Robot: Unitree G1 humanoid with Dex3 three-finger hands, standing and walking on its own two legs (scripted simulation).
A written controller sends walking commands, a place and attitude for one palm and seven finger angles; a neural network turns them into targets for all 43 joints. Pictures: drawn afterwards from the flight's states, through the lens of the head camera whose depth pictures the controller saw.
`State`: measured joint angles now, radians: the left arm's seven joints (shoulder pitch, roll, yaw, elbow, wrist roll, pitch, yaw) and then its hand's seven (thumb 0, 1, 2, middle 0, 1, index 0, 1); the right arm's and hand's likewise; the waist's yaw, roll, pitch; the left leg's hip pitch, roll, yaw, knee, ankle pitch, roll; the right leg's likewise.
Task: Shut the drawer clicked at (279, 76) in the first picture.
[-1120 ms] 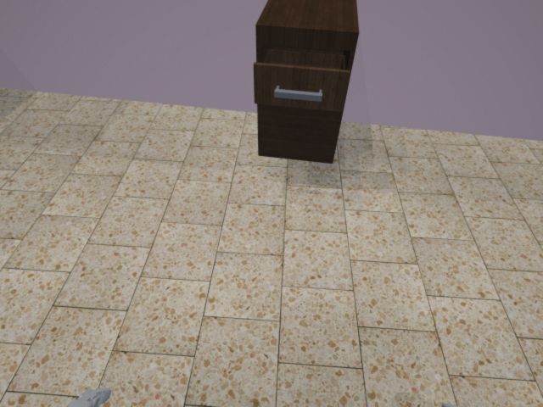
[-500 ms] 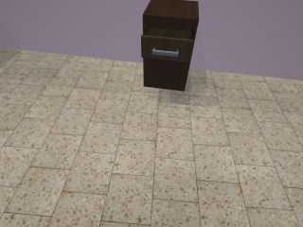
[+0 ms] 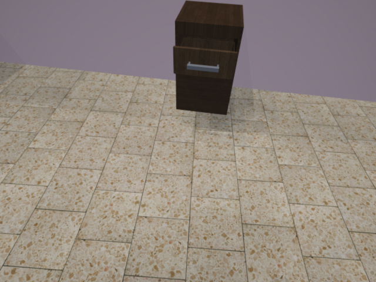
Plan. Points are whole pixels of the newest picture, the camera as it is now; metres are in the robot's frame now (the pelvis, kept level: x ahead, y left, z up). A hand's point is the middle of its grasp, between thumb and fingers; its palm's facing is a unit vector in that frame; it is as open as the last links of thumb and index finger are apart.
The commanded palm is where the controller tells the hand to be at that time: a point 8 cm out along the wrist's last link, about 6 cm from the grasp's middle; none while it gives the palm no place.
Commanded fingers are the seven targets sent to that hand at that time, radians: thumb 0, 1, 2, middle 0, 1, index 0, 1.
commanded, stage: look at it before walking up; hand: left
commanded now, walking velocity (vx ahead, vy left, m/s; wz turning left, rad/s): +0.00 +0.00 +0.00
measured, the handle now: (203, 66) +1.35 -0.02 -0.23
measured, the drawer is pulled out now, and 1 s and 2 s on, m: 0.20 0.20 0.20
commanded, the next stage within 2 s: walk to a spot facing it in 0.32 s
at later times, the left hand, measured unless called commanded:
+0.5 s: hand out of the picture +0.06 +0.24 -0.16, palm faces -0.01 -0.95 -0.31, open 7.4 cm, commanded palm none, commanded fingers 0.00 0.90 0.90 -0.20 -0.30 -0.20 -0.30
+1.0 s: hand (143, 257) +0.23 +0.14 -0.19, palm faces -0.14 -0.97 -0.21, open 7.4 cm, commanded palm none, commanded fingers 0.00 0.90 0.90 -0.20 -0.30 -0.20 -0.30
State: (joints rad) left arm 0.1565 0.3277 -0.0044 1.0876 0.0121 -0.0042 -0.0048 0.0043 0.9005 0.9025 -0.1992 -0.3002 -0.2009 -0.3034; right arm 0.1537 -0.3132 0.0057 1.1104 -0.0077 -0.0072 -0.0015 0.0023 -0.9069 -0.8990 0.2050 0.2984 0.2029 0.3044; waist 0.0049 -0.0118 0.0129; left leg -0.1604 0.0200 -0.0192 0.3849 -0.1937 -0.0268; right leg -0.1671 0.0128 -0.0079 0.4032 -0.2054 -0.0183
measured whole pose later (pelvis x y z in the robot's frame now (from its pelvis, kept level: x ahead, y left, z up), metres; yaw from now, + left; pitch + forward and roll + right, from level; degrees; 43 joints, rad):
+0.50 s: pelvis +0.01 +0.00 +0.00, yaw +0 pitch -1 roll +0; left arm 0.18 0.32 0.00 1.10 0.01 0.00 0.00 0.00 0.90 0.90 -0.20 -0.30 -0.20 -0.30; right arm 0.15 -0.30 0.01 1.11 -0.01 0.00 -0.01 0.00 -0.91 -0.90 0.20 0.30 0.20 0.30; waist 0.01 -0.01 0.01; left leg -0.16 0.02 -0.01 0.39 -0.21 -0.03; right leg -0.16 0.02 0.00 0.40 -0.21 -0.02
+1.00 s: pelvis +0.14 -0.05 -0.03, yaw -9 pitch -1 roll +0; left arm 0.22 0.19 0.06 1.01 0.02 -0.06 -0.03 0.00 0.91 0.90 -0.20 -0.30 -0.20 -0.30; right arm 0.47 -0.15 -0.03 1.20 -0.01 -0.03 -0.01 0.00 -0.91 -0.90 0.20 0.30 0.20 0.30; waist -0.01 0.02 0.08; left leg -0.11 0.13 0.10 0.82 -0.51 -0.03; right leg -0.41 -0.03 -0.12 0.69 -0.26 -0.06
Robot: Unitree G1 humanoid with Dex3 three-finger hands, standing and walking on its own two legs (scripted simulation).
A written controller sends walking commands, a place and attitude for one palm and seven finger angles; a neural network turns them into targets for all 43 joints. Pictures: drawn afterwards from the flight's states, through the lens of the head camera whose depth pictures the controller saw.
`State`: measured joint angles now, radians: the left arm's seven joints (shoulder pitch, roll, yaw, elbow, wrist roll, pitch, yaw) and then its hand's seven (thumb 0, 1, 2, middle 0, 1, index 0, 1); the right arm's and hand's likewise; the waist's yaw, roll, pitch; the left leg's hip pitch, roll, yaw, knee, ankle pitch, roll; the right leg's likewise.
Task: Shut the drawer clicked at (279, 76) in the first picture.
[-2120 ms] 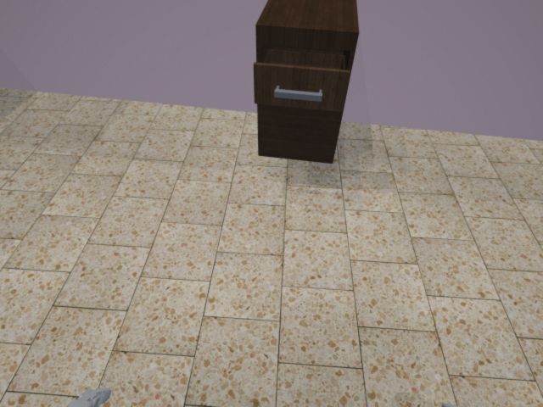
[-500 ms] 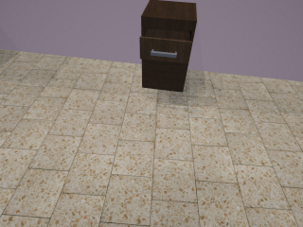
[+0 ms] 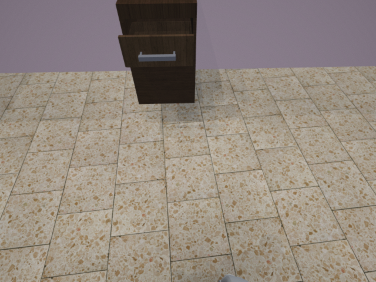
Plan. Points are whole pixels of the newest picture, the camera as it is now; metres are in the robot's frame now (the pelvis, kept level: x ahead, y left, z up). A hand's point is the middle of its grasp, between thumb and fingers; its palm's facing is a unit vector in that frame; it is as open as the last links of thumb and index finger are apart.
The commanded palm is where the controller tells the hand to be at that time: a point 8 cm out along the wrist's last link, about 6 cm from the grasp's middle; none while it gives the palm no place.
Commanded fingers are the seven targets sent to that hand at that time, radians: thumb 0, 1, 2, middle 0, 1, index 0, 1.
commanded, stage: walk to a spot facing it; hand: left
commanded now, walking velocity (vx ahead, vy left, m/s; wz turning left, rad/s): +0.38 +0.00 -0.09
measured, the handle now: (157, 55) +1.18 +0.22 -0.20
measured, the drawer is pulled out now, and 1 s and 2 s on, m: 0.20 0.20 0.20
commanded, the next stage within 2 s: turn to face it in 0.86 s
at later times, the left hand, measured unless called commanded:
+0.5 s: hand (110, 269) +0.17 +0.21 -0.17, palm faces +0.04 -0.99 -0.12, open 7.4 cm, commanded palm none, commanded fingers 0.00 0.90 0.90 -0.20 -0.30 -0.20 -0.30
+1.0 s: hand (162, 143) +0.55 +0.12 -0.15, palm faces -0.17 -0.97 -0.20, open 7.4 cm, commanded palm none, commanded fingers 0.00 0.90 0.90 -0.20 -0.30 -0.20 -0.30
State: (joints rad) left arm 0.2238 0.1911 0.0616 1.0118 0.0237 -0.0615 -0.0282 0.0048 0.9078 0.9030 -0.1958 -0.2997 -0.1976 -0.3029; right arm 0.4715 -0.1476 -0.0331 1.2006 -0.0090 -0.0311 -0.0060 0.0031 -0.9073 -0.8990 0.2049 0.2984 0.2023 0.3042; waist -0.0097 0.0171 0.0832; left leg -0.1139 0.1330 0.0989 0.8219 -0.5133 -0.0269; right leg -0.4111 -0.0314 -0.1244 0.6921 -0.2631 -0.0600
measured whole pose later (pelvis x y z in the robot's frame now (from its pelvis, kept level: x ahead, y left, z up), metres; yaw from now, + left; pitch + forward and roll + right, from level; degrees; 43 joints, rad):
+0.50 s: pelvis +0.21 +0.04 +0.02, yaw -3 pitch -1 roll -1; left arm 0.38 0.17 0.06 1.13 0.03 -0.03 -0.01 0.01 0.90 0.90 -0.20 -0.30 -0.20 -0.30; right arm 0.18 -0.11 -0.04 0.99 -0.02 -0.09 0.00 0.00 -0.91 -0.90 0.20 0.30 0.20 0.30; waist 0.02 -0.06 0.03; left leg -0.32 0.07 0.18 0.61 -0.27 0.04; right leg -0.34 -0.03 -0.05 1.13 -0.42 -0.04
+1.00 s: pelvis +0.42 -0.04 +0.01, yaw -10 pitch -2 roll +1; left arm 0.14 0.17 0.06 1.01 0.02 -0.07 -0.02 0.00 0.91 0.90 -0.19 -0.30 -0.20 -0.30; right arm 0.41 -0.13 -0.04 1.17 -0.01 -0.03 -0.01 0.00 -0.91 -0.90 0.20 0.30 0.20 0.30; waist -0.04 0.01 0.09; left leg -0.26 0.13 0.10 1.17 -0.46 -0.01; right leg -0.38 -0.01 -0.15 0.64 -0.23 -0.10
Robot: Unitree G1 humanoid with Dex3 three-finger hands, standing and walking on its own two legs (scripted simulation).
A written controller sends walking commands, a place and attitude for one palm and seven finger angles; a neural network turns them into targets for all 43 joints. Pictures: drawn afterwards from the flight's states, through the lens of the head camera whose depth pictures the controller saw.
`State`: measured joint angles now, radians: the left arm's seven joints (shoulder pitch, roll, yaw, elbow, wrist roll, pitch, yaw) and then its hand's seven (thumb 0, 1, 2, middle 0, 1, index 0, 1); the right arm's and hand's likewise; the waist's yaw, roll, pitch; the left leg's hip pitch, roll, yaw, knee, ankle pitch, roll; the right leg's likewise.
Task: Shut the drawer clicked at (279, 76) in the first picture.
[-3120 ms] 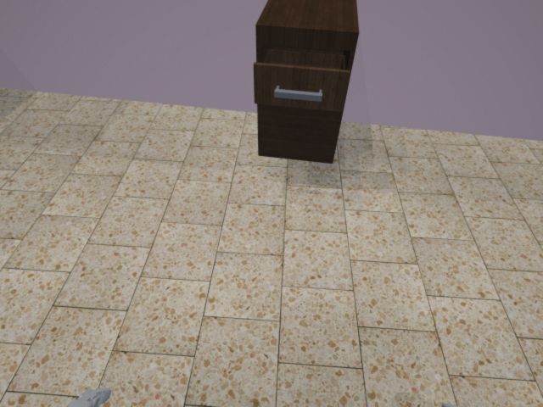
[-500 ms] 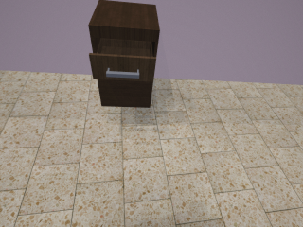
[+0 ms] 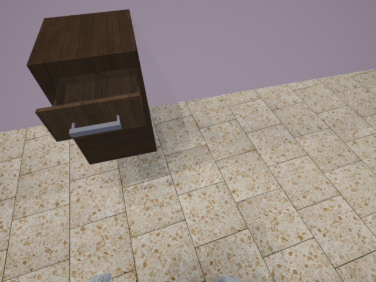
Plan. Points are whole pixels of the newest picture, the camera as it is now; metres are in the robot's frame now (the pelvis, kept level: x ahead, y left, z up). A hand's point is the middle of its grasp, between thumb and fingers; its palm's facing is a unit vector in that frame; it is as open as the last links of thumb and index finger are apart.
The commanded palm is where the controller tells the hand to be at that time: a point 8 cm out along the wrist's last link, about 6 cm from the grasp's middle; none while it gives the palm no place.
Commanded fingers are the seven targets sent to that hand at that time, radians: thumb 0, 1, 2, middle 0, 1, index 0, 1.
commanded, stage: turn to face it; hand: left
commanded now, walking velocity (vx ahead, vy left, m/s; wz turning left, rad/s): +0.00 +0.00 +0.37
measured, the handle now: (96, 125) +0.70 +0.40 -0.20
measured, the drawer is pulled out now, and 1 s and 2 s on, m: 0.20 0.20 0.20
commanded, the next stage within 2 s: take the last steps up to it in 0.46 s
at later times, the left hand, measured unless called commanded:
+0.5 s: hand out of the picture +0.07 +0.19 -0.17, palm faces +0.22 -0.96 -0.15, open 7.4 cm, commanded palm none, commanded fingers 0.00 0.90 0.90 -0.20 -0.30 -0.20 -0.30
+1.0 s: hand out of the picture +0.02 +0.14 -0.14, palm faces +0.37 -0.91 -0.19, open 7.4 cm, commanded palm none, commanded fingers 0.00 0.90 0.90 -0.20 -0.30 -0.20 -0.30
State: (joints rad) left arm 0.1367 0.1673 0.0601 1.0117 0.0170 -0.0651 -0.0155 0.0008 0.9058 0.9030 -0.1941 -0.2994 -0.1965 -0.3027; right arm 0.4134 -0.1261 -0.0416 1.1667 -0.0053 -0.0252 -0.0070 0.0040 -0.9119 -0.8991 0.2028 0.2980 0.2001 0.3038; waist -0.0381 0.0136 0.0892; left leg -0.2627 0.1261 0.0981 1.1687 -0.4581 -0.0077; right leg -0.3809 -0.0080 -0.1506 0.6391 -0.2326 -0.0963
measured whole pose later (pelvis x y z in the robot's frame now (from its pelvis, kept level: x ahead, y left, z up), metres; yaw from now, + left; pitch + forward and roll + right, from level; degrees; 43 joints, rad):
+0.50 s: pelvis +0.10 +0.02 +0.01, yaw +8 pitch -2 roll -1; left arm 0.29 0.16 0.04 1.09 0.01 0.03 0.02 0.00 0.91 0.90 -0.20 -0.30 -0.20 -0.30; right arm 0.21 -0.15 -0.03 1.04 -0.02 0.01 -0.03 0.00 -0.94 -0.90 0.20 0.30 0.20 0.30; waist 0.02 -0.03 0.05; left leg -0.30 0.02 0.10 0.56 -0.23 0.05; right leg -0.29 -0.05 -0.11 0.84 -0.54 0.01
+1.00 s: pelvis +0.13 +0.00 +0.03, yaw +16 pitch +0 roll +1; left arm 0.45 0.12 0.03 1.10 0.03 -0.05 0.01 0.00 0.90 0.90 -0.20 -0.30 -0.20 -0.30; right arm 0.25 -0.21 -0.08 1.03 -0.02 0.03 0.03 0.00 -0.91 -0.90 0.20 0.30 0.20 0.30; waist 0.03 0.02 -0.01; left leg -0.51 0.07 0.05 0.92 -0.21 -0.01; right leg -0.06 -0.07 -0.13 0.32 -0.25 0.02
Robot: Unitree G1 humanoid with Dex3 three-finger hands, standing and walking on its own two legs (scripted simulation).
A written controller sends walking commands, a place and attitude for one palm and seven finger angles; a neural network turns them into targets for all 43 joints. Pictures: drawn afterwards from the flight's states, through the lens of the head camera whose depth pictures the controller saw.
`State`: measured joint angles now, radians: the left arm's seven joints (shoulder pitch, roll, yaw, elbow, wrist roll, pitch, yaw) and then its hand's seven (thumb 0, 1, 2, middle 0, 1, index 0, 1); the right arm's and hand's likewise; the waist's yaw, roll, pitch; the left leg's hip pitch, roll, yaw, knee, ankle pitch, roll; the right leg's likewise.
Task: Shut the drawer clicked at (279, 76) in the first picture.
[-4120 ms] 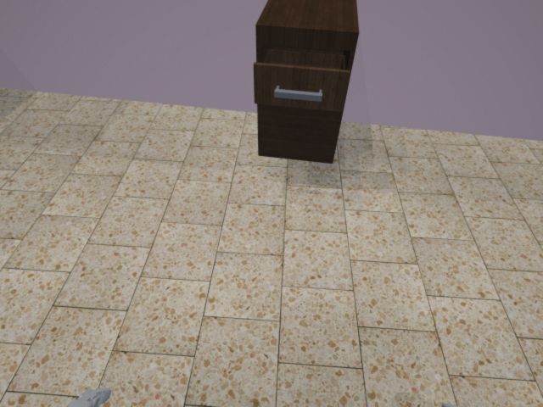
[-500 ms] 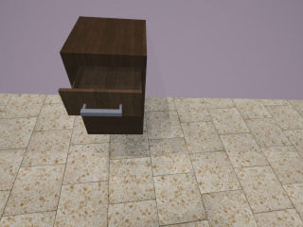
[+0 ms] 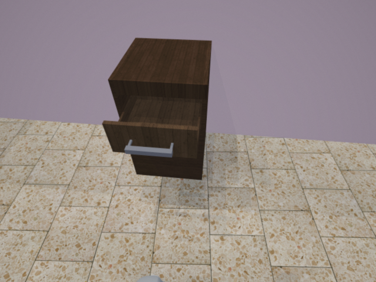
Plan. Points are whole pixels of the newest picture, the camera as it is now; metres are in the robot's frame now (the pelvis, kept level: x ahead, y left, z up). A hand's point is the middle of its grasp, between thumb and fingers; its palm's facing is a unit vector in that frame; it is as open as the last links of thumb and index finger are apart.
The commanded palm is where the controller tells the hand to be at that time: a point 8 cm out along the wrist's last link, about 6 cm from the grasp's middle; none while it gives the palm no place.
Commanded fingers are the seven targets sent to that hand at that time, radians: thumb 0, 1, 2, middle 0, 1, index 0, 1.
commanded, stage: take the last steps up to it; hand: left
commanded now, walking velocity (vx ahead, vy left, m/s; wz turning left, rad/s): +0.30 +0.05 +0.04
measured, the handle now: (150, 147) +0.66 +0.23 -0.23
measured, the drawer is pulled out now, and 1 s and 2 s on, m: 0.20 0.20 0.20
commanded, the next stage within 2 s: come to a stop and stand still in 0.60 s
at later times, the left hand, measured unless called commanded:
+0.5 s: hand (106, 251) +0.23 +0.25 -0.17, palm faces +0.03 -0.98 -0.19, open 7.4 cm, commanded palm none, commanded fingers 0.00 0.90 0.90 -0.20 -0.30 -0.20 -0.30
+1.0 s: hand (126, 225) +0.30 +0.21 -0.17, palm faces +0.02 -0.97 -0.25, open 7.3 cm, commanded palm none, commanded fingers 0.00 0.90 0.90 -0.20 -0.30 -0.20 -0.30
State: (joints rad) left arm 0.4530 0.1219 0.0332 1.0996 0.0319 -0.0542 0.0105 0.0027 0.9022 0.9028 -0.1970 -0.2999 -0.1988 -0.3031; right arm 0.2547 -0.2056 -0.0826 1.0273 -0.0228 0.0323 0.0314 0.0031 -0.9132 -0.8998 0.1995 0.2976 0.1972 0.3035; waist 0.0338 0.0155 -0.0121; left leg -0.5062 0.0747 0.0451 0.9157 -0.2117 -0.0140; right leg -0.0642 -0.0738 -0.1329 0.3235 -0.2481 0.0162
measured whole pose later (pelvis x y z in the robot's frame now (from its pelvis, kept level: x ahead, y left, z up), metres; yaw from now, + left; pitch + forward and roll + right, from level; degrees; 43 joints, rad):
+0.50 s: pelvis +0.15 +0.06 -0.01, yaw -1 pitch -1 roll +2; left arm 0.19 0.19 0.07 1.03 0.03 -0.01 -0.01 0.00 0.91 0.90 -0.19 -0.30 -0.19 -0.30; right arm 0.35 -0.13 -0.03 1.09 -0.02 -0.07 -0.02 -0.01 -0.93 -0.90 0.20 0.30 0.20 0.30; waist 0.00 -0.04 0.03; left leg -0.03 -0.02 0.17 0.31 -0.27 0.04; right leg -0.54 -0.10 -0.08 0.89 -0.23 0.00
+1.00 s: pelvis +0.25 +0.03 -0.01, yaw -3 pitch -1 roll +1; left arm 0.21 0.15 0.05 1.03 0.03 0.00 0.03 0.00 0.92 0.90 -0.20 -0.30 -0.20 -0.30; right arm 0.17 -0.18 -0.06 1.03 0.00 0.05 -0.02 0.00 -0.92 -0.90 0.20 0.30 0.20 0.30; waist 0.02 0.03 0.07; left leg -0.42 0.03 0.01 0.87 -0.41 -0.06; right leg -0.27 -0.01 -0.12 0.46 -0.18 -0.07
